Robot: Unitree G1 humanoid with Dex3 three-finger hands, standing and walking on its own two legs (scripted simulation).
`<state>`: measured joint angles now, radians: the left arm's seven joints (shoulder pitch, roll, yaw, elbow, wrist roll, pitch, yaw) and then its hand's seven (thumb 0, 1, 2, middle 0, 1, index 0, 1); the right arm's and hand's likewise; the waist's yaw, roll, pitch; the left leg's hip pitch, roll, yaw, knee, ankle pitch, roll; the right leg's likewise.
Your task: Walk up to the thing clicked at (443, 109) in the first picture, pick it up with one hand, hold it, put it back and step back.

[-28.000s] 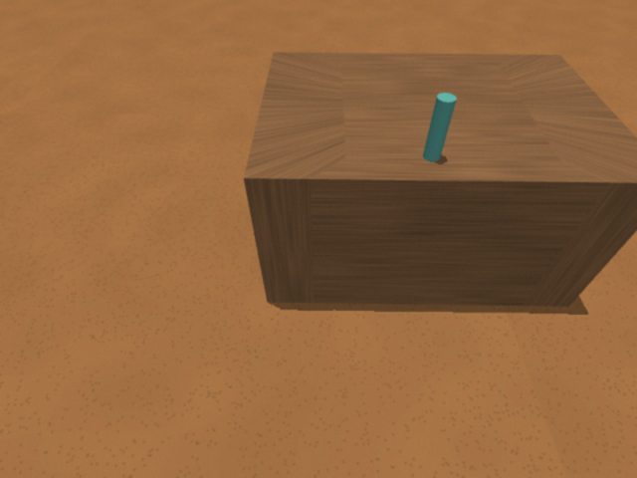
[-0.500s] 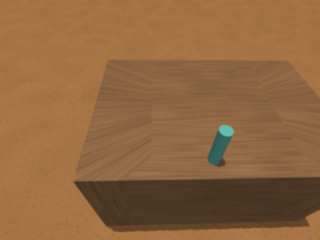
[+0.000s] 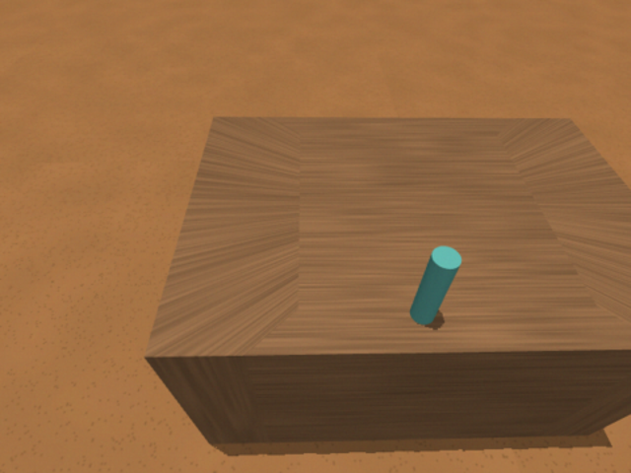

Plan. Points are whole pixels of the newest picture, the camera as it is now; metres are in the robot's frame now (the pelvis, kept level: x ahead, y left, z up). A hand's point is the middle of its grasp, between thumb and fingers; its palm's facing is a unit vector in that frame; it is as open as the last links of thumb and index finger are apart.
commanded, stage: stand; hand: right
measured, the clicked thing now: (433, 288) +0.44 -0.20 -0.09
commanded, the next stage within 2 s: step back in 0.38 s
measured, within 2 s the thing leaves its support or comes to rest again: neither
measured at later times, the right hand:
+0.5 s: hand out of the picture +0.06 -0.26 -0.16, palm faces -0.02 +0.94 -0.35, open 7.4 cm
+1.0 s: hand out of the picture -0.01 -0.30 -0.19, palm faces -0.18 +0.92 -0.36, open 7.4 cm
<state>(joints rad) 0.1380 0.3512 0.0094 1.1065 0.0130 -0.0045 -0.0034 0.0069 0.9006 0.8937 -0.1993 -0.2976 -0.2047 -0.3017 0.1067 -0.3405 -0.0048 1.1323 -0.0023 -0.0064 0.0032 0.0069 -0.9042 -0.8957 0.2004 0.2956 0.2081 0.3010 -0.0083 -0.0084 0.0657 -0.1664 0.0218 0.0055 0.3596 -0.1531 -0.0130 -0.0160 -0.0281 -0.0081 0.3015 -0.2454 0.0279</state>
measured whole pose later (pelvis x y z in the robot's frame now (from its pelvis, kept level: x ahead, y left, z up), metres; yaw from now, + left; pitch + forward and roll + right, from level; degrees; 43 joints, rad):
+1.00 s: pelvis -0.12 -0.04 -0.02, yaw +6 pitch +0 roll +1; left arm 0.11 0.34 0.06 0.82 0.02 0.01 0.03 0.01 0.90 0.89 -0.20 -0.30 -0.21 -0.30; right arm 0.12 -0.41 -0.03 0.94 -0.01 0.07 -0.01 0.01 -0.91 -0.90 0.20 0.30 0.21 0.30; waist 0.01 0.04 0.22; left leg -0.35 -0.04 -0.09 0.87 -0.48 -0.01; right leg -0.33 -0.03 -0.08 0.65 -0.32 -0.04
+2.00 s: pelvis -0.41 -0.01 -0.03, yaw +5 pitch -3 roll -1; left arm 0.08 0.40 0.07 0.82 0.01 0.06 0.04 0.01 0.90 0.89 -0.20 -0.30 -0.21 -0.30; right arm 0.19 -0.37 -0.05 0.89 -0.04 0.06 0.02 0.01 -0.90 -0.90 0.20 0.30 0.21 0.30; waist -0.04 -0.02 0.19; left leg -0.29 -0.01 -0.04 0.71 -0.36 0.03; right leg -0.51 0.06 0.10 1.06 -0.53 -0.01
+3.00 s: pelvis -0.66 -0.03 -0.02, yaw +0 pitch -3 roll +0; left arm 0.25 0.35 0.06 0.98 0.04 -0.01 -0.02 0.01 0.90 0.89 -0.20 -0.30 -0.21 -0.30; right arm 0.19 -0.39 -0.06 0.95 -0.03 0.01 0.00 0.01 -0.90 -0.90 0.20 0.30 0.21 0.30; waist 0.04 0.02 0.06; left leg -0.35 0.02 -0.05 0.79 -0.47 0.00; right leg -0.21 0.02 0.02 0.59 -0.34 -0.02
